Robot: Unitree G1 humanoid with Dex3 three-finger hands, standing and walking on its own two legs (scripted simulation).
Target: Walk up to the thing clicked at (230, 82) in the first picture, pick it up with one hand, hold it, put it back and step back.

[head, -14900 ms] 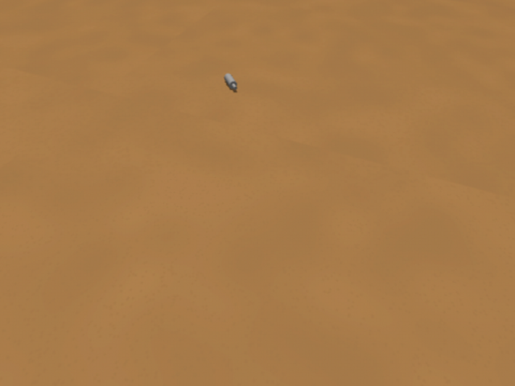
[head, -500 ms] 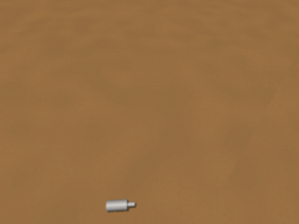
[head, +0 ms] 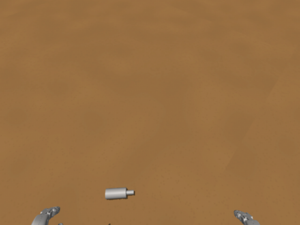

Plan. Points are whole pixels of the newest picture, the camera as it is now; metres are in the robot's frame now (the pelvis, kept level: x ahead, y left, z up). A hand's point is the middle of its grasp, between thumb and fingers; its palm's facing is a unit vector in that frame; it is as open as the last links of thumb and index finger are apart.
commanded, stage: rise first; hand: left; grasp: from above
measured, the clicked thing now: (119, 192) +0.36 +0.16 -0.74
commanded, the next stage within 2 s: none
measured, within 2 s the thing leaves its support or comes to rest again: neither
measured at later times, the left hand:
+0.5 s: hand out of the picture +0.14 +0.26 -0.23, palm faces -0.16 -0.88 -0.45, open 13.9 cm
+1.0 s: hand (82, 218) +0.19 +0.27 -0.40, palm faces -0.44 -0.54 -0.72, open 14.2 cm
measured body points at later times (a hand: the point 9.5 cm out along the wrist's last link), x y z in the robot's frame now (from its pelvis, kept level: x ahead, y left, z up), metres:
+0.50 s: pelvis -0.01 +0.01 -0.09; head +0.09 +0.02 +0.35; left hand +0.15 +0.30 -0.20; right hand +0.14 -0.25 -0.18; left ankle +0.01 +0.13 -0.74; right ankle +0.00 -0.12 -0.74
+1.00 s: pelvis -0.05 +0.01 -0.25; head +0.12 +0.02 +0.16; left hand +0.21 +0.29 -0.36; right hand +0.16 -0.25 -0.36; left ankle +0.00 +0.13 -0.74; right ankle -0.01 -0.12 -0.74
